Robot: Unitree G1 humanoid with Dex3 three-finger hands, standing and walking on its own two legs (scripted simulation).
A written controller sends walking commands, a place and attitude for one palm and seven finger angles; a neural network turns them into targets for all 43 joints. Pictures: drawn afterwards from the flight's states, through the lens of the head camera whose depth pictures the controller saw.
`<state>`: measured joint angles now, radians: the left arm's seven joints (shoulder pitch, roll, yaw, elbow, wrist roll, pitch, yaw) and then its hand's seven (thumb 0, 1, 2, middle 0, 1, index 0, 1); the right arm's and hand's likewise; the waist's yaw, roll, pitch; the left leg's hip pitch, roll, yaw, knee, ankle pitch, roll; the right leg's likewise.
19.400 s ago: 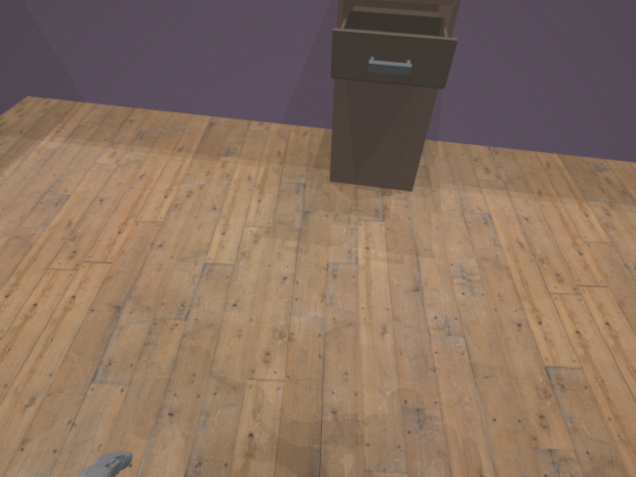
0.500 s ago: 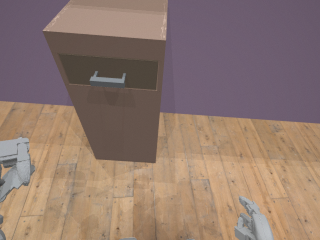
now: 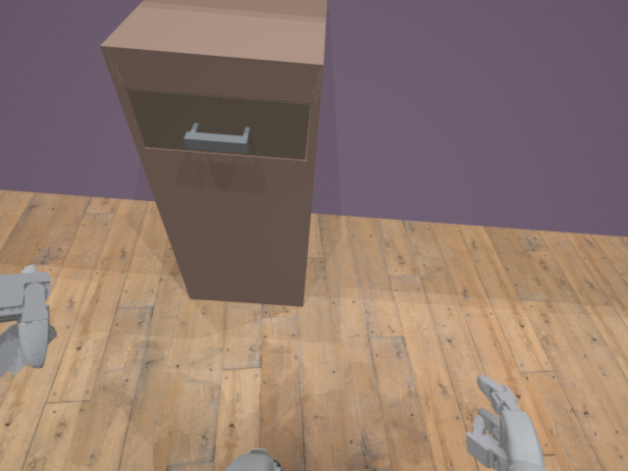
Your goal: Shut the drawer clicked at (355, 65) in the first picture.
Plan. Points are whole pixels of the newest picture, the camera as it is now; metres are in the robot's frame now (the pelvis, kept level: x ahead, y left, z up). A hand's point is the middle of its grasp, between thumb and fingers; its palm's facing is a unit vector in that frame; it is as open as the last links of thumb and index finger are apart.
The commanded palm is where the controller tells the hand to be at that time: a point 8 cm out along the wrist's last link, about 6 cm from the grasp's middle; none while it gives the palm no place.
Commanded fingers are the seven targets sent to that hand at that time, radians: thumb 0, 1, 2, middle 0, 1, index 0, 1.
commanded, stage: step back with the hand held close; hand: left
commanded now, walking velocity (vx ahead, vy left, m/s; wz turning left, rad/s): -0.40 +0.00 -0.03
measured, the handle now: (219, 136) +0.74 +0.22 -0.01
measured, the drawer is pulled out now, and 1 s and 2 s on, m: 0.00 0.00 0.00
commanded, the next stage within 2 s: stop stepping back and stand still in 0.08 s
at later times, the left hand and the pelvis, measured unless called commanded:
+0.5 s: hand out of the picture +0.03 +0.28 +0.20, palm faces +0.45 -0.83 -0.33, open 3.2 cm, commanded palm +0.01 +0.31 +0.19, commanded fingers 0.00 0.90 0.90 -1.40 -1.60 -1.40 -1.60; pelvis -0.13 +0.04 -0.01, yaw -1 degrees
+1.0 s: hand out of the picture -0.05 +0.28 +0.19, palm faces +0.43 -0.84 -0.33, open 3.2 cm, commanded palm -0.11 +0.31 +0.19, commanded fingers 0.00 0.90 0.90 -1.40 -1.60 -1.40 -1.60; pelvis -0.25 +0.04 +0.01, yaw -3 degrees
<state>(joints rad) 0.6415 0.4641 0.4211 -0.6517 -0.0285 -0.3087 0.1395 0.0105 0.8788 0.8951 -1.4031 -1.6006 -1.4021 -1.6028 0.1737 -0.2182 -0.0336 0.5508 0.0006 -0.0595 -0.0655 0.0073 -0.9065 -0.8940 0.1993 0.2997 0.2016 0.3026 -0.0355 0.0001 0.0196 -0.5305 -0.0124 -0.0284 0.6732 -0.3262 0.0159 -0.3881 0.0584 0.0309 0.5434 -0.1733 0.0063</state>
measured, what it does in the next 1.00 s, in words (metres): walks backwards: right foot, then left foot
